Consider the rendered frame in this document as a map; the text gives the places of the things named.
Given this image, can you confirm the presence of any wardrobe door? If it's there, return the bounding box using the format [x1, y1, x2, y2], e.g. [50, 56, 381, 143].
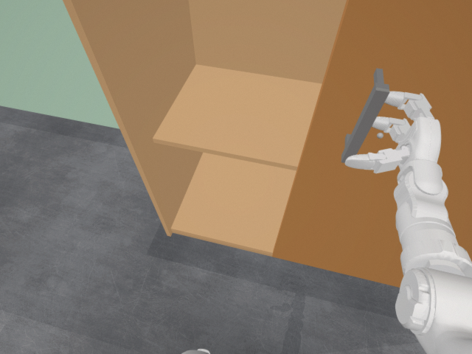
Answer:
[272, 0, 472, 287]

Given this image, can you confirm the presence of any robot right forearm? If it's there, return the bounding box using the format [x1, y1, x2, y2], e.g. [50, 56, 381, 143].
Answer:
[394, 159, 472, 278]

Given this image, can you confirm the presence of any right robot upper arm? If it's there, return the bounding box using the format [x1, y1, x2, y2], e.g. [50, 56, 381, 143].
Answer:
[395, 267, 472, 354]

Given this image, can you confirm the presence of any handle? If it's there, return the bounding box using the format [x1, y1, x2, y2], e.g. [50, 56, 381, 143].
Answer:
[341, 68, 389, 163]

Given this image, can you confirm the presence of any right robot hand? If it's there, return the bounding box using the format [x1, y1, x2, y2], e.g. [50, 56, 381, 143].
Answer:
[345, 91, 441, 173]

